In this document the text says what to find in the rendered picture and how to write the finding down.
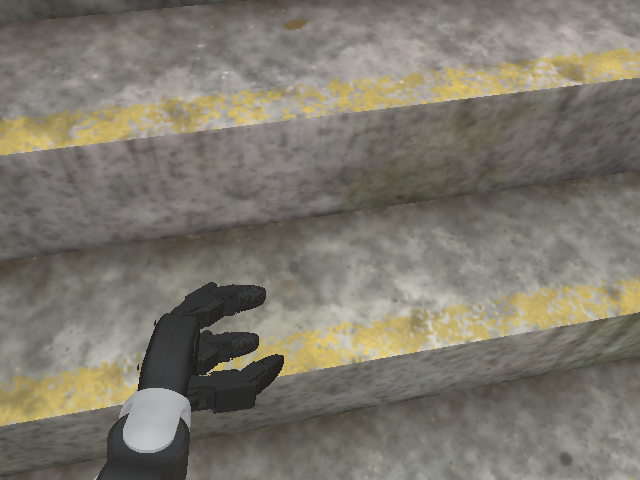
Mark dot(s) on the robot left hand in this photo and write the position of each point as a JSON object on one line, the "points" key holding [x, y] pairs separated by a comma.
{"points": [[178, 353]]}

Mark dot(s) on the robot left forearm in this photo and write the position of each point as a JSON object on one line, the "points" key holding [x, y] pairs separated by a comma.
{"points": [[150, 441]]}

